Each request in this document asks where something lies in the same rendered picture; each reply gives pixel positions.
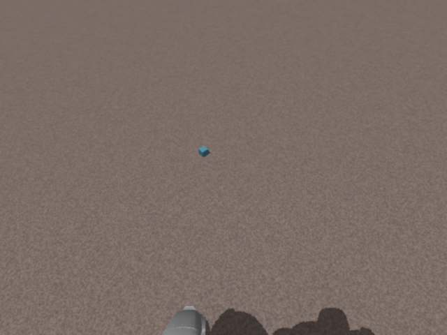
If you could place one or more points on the cube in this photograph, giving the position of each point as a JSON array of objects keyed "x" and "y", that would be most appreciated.
[{"x": 203, "y": 151}]

